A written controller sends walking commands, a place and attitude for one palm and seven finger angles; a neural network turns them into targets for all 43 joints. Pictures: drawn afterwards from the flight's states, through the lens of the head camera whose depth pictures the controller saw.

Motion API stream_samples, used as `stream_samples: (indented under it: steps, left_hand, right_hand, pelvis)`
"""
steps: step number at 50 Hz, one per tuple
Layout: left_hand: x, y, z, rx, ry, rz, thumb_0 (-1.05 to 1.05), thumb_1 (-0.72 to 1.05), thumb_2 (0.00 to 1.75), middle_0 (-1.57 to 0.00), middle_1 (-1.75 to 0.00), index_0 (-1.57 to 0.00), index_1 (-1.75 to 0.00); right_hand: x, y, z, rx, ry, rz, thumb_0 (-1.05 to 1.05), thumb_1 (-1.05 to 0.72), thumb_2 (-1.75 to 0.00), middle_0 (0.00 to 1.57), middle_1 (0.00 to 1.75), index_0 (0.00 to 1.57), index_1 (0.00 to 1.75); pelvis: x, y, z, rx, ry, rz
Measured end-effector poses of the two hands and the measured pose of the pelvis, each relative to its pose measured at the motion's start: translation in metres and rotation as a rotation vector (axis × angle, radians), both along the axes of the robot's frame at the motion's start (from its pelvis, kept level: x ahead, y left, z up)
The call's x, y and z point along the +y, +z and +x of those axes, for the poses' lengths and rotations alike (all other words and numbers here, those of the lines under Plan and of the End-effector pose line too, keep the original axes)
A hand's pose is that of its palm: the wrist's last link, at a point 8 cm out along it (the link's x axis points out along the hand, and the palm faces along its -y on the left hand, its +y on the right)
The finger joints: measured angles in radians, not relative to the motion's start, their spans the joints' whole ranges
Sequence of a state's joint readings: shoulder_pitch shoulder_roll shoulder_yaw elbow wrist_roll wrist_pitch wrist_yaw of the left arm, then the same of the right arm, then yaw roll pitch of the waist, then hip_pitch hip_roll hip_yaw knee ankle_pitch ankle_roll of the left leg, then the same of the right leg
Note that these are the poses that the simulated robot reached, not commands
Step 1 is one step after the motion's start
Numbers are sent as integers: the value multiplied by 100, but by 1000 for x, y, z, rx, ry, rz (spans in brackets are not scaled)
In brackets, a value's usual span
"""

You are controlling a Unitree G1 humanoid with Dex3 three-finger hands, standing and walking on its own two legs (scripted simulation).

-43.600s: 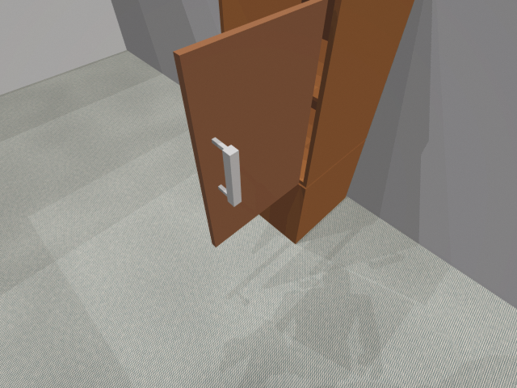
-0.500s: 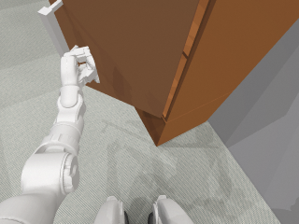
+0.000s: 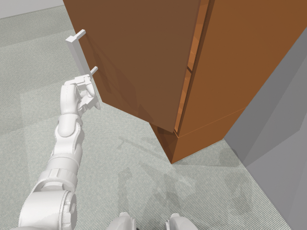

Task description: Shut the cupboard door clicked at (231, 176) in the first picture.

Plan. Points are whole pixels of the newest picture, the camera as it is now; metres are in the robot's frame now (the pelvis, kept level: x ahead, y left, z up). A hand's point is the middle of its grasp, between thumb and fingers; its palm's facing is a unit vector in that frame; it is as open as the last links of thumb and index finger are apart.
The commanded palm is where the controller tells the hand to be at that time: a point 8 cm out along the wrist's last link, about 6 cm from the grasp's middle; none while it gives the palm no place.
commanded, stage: draw the hand back to the body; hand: left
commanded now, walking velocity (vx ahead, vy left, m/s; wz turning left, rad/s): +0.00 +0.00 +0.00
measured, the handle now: (84, 57) +0.65 +0.20 +0.04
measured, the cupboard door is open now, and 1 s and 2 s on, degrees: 38 38 38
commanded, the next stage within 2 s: step back with the hand held close in 1.32 s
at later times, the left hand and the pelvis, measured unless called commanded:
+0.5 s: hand (33, 135) +0.30 +0.21 +0.15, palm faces +0.16 -0.96 -0.22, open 3.3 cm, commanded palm +0.25 +0.26 +0.17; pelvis +0.01 +0.02 +0.06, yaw +2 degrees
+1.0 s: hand out of the picture +0.19 +0.31 +0.23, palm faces +0.47 -0.77 -0.44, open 6.6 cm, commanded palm +0.15 +0.34 +0.24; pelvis +0.02 +0.03 +0.07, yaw +3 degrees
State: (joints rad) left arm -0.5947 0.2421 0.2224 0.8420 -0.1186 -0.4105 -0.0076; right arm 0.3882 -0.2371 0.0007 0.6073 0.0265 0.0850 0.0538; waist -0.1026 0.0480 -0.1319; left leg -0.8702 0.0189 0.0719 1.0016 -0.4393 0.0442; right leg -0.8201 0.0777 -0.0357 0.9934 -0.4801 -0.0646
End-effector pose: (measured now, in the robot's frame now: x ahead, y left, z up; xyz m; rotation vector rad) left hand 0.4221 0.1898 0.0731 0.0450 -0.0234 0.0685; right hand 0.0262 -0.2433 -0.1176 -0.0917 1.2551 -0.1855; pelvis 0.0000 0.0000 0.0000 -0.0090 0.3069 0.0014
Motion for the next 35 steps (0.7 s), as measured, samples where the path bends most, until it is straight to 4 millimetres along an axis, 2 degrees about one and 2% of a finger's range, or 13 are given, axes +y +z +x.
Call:
stream_samples:
  steps: [3,6,14,20,24,29,35]
  left_hand:
    - [10,14,-22,-15,-2,-5,2,90,90,-130,-150,-130,-150]
    - [16,27,-40,-33,-14,-7,2,90,90,-130,-150,-130,-150]
    - [31,52,-87,-41,-43,12,2,89,90,-126,-146,-127,-146]
    - [46,75,-126,15,10,140,2,89,90,-115,-134,-116,-134]
    - [65,88,-147,37,80,167,2,89,90,-106,-123,-106,-124]
    - [90,105,-173,40,169,198,2,89,90,-93,-109,-93,-109]
    - [109,127,-205,18,242,255,2,89,90,-77,-91,-77,-92]
  right_hand:
    - [0,11,5,-22,6,-6,1,-90,-90,20,30,20,30]
    - [-3,21,19,-74,20,-28,1,-90,-90,20,30,20,30]
    - [-4,55,91,-318,70,-73,1,-90,-90,20,30,20,30]
    - [19,92,150,-463,94,-74,1,-90,-90,20,30,20,30]
    - [40,112,178,-533,148,-59,1,-90,-90,20,30,20,30]
    - [64,125,197,-583,211,-25,1,-90,-90,20,30,20,30]
    - [80,121,197,-578,255,10,1,-90,-90,20,30,21,30]
  pelvis:
    - [0,10,2,-40,6,-1]
    - [1,18,3,-76,14,-5]
    - [8,32,4,-163,18,-2]
    - [14,50,8,-241,23,2]
    - [18,59,10,-285,35,1]
    - [22,66,15,-322,43,1]
    - [29,70,20,-348,50,3]
